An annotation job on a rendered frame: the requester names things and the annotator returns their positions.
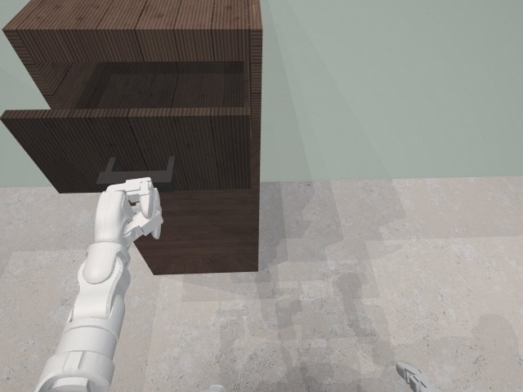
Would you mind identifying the left robot forearm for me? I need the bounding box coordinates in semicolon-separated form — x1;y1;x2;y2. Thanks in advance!
34;242;131;392

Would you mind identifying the robot left hand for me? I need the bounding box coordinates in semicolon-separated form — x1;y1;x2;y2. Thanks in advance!
94;177;163;251

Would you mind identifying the handle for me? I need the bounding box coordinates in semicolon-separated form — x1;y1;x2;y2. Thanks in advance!
96;156;177;193

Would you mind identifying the drawer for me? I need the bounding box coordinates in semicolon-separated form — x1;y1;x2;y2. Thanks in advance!
0;61;251;194

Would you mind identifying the robot right hand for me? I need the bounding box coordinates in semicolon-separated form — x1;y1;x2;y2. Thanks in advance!
396;362;442;392

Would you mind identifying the cabinet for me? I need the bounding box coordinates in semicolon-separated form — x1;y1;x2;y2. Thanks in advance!
2;0;262;275

